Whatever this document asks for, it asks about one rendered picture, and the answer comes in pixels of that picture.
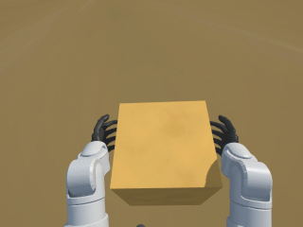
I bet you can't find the left robot forearm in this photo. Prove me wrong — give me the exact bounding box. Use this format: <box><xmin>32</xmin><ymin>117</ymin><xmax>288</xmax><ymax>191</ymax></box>
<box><xmin>63</xmin><ymin>141</ymin><xmax>111</xmax><ymax>227</ymax></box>

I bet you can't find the robot right hand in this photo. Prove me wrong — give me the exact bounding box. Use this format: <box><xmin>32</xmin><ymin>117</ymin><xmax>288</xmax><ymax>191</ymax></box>
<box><xmin>209</xmin><ymin>115</ymin><xmax>239</xmax><ymax>156</ymax></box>

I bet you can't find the robot left hand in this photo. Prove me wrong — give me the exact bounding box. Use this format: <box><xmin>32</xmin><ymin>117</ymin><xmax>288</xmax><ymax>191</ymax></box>
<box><xmin>91</xmin><ymin>114</ymin><xmax>118</xmax><ymax>152</ymax></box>

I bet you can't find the carton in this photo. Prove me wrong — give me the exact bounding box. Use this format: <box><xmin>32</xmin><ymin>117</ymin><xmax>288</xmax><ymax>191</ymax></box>
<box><xmin>110</xmin><ymin>100</ymin><xmax>223</xmax><ymax>206</ymax></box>

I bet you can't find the right robot forearm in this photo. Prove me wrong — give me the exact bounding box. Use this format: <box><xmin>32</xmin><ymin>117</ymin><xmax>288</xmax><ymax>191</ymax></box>
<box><xmin>221</xmin><ymin>142</ymin><xmax>273</xmax><ymax>227</ymax></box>

